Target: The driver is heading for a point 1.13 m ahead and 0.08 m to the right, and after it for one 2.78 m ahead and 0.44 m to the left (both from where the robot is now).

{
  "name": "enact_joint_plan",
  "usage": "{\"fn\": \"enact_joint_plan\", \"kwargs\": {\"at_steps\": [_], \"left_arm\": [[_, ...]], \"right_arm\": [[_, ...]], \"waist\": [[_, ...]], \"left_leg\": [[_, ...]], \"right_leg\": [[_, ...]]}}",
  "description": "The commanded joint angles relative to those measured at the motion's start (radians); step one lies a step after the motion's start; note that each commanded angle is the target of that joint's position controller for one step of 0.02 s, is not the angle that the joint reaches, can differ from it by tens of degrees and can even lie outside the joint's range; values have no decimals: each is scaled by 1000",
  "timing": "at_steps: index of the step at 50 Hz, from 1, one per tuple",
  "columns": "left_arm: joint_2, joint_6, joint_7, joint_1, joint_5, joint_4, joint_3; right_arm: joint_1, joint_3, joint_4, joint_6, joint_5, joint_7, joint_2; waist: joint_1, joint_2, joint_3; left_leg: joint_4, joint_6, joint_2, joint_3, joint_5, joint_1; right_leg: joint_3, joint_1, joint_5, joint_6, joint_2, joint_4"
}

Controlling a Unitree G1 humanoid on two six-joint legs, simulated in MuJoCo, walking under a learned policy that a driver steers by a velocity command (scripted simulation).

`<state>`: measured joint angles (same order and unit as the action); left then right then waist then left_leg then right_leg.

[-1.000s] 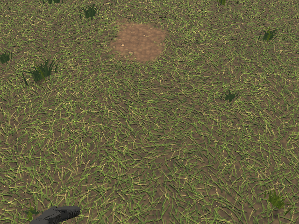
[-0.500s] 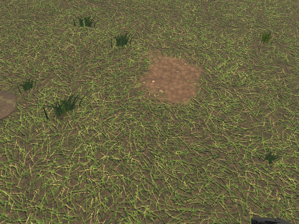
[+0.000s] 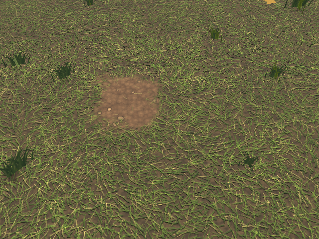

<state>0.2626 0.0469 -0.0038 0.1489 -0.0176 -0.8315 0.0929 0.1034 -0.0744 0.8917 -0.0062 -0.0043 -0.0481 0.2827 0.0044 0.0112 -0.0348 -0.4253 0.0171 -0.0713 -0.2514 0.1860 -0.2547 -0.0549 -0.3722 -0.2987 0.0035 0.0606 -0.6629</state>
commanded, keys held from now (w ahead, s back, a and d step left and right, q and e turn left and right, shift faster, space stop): e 0.24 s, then no key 0.04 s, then w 0.56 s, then no key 0.16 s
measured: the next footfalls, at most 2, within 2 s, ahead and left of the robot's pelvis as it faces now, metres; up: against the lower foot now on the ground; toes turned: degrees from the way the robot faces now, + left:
right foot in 0.02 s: +0.05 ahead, -0.11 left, +0.00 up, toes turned -5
left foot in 0.52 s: +0.11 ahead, +0.10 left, +0.00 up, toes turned -13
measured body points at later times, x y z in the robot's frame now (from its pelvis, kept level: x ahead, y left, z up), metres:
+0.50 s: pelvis +0.05 -0.01 +0.00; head +0.06 -0.02 +0.45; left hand +0.22 +0.24 -0.11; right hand +0.12 -0.31 -0.11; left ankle +0.08 +0.11 -0.73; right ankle +0.01 -0.11 -0.74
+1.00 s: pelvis +0.23 -0.09 -0.02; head +0.27 -0.10 +0.43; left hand +0.52 +0.08 -0.09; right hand +0.13 -0.35 -0.15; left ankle +0.08 +0.11 -0.70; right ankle +0.32 -0.21 -0.74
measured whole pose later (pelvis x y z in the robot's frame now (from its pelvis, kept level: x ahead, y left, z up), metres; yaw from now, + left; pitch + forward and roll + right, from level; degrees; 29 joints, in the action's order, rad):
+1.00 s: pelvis +0.23 -0.09 -0.02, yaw -14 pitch +3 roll +0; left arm 0.26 -0.09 0.03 0.01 0.01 -0.70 0.05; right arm 0.40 -0.05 0.96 -0.06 -0.01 -0.01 0.28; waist -0.08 0.00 -0.06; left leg -0.76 -0.03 -0.03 0.04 0.51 -0.09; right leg -0.04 -0.50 -0.09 0.04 0.00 -0.55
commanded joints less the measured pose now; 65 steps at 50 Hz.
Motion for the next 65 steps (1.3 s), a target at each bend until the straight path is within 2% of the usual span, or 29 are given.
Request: {"fn": "enact_joint_plan", "kwargs": {"at_steps": [1, 2, 3, 4, 5, 6, 7, 14, 17, 21, 25, 26, 27, 28, 29, 30, 33, 39, 44, 47, 48, 49, 50, 51, 53, 56, 59, 61, 65], "left_arm": [[113, -11, 7, 98, 7, 41, 36], [225, -13, -12, 140, 12, 47, 64], [296, -23, -14, 135, 36, 72, 69], [251, -46, -5, 142, 45, 77, 60], [234, -65, -6, 95, 37, 85, 54], [215, -71, -10, 37, 18, 100, 52], [183, -69, -16, 3, 0, 110, 41], [186, -51, -39, 34, 5, 120, 34], [175, -53, -38, 46, 4, 111, 26], [179, -67, -25, 72, 14, 91, 17], [144, -74, -18, 47, 8, 93, -4], [94, -80, -16, 14, 11, 108, -20], [26, -94, -12, 11, 8, 134, -36], [98, -112, -13, -51, -13, 179, -18], [163, -124, -11, -60, -24, 170, 0], [159, -128, -3, -32, -21, 151, 3], [113, -133, 8, -51, 3, 149, -1], [26, -136, 23, -168, 0, 185, -31], [62, -141, 45, -218, -6, 216, -25], [144, -144, 39, 35, 14, 141, 15], [201, -142, 26, 170, 29, 112, 30], [285, -129, 20, 229, 49, 101, 38], [219, -118, 27, 253, 33, 93, 22], [178, -115, 29, 164, 24, 101, 6], [106, -119, 30, 29, 21, 104, -19], [82, -133, 33, -61, 48, 84, -26], [102, -133, 23, -96, 47, 58, -23], [115, -121, 13, -88, 45, 40, -21], [167, -87, -13, -79, 27, 25, -7]], "right_arm": [[45, -34, -23, 10, -15, 1, 133], [30, -19, -47, 9, 17, 11, 77], [-47, -13, -108, 1, 32, 10, 54], [-98, -23, -115, -3, 23, 12, 96], [-90, -29, -110, -3, 0, 14, 110], [-65, -33, -88, -2, 0, 5, 111], [-64, -39, -83, 1, 9, -3, 130], [-63, -28, -89, -2, 1, 0, 81], [-91, -21, -94, -9, -8, 22, 78], [-93, -20, -96, -53, -15, 51, 92], [45, -21, -35, -96, -15, 65, 83], [143, -27, -10, -102, -8, 60, 111], [233, -44, 14, -102, 4, 53, 199], [282, -60, 33, -103, 12, 62, 243], [246, -43, 13, -111, 6, 61, 176], [205, -29, -2, -111, -2, 57, 134], [180, -15, -17, -105, -3, 53, 110], [257, -14, 1, -91, -8, 43, 137], [303, -17, 22, -72, -19, 42, 157], [267, -18, 9, -58, -19, 34, 163], [267, -5, -14, -62, 0, 32, 131], [419, 35, -16, -72, 19, 40, 9], [441, 19, 24, -80, -9, 43, 73], [350, -1, -3, -79, -36, 44, 140], [236, 1, -26, -62, -13, 29, 115], [293, 7, -11, -16, -1, 15, 50], [242, 16, -29, 3, 13, 6, 37], [213, 14, -32, 16, 7, 9, 58], [98, -3, -93, 28, 2, 16, 108]], "waist": [[37, 36, 116], [20, -198, 124], [24, -331, 119], [58, -186, 170], [25, -154, 152], [0, -110, 145], [-8, -111, 137], [2, -133, 151], [33, -164, 119], [51, -175, 57], [-30, -125, 59], [-71, -70, 80], [-66, 138, 99], [-92, 250, 19], [-84, 151, -45], [-58, 137, -55], [-50, 112, -50], [-95, 102, -39], [-83, 114, -67], [64, 111, 107], [112, 41, 230], [56, -253, 415], [85, -247, 534], [72, -186, 367], [21, -66, 179], [-64, -100, 148], [-67, -127, 145], [-51, -125, 151], [-23, -108, 58]], "left_leg": [[-71, 59, -197, 121, -123, 66], [-352, -35, -86, 24, 117, -157], [-586, -94, 65, 104, 497, -416], [-724, -85, 58, 250, 493, -434], [-749, -68, 45, 283, 397, -456], [-727, -64, 32, 298, 319, -461], [-707, -66, 25, 306, 272, -456], [-490, -92, 60, 312, 138, -356], [-347, -86, 51, 289, 98, -270], [-200, -42, 59, 256, 144, -176], [17, 27, 66, 235, 46, 95], [45, 59, -28, 334, 78, 224], [127, 139, -196, 583, 174, 360], [237, 266, -344, 873, 353, 361], [248, 272, -335, 861, 446, 335], [253, 232, -281, 781, 438, 331], [297, 177, -198, 587, 199, 278], [300, 155, -111, 347, -145, 183], [235, 139, -173, 349, -309, 245], [-73, 66, -111, 283, -714, 237], [-295, 21, -58, 258, -497, 72], [-714, -54, 94, 235, 262, -269], [-877, -59, 116, 390, 486, -285], [-914, -50, 60, 373, 447, -351], [-798, -48, -14, 320, 333, -337], [-622, -56, -36, 308, 237, -111], [-400, -64, -28, 291, 161, -28], [-327, -58, -24, 282, 73, 6], [-266, -22, 0, 243, 97, -42]], "right_leg": [[11, 168, 223, 72, -34, 257], [292, 321, 574, 154, 166, 300], [552, 374, 782, 355, 345, 302], [513, 364, 742, 377, 316, 310], [420, 359, 698, 318, 255, 306], [366, 347, 635, 260, 207, 298], [348, 329, 620, 234, 193, 300], [346, 317, 515, 229, 149, 309], [380, 234, 6, 228, 127, 398], [439, 184, -170, 227, 138, 424], [433, 77, -206, 180, 73, 335], [377, -24, -196, 140, 23, 206], [193, -207, -211, 73, -113, -66], [137, -433, -326, 54, -129, -233], [192, -504, -260, 54, -60, -348], [180, -523, -166, 53, -31, -384], [124, -478, 34, 27, 29, -340], [26, -277, 271, -16, -3, -13], [25, -191, 266, 25, -33, 130], [-6, 178, 364, 94, -91, 203], [105, 451, 634, 141, 38, 143], [494, 813, 867, 329, 359, 124], [641, 763, 807, 373, 387, 218], [481, 625, 760, 326, 329, 242], [305, 357, 740, 262, 229, 297], [182, 104, 712, 247, 169, 379], [133, 41, 614, 248, 149, 404], [131, 42, 402, 238, 162, 431], [166, 44, 9, 215, 188, 439]]}}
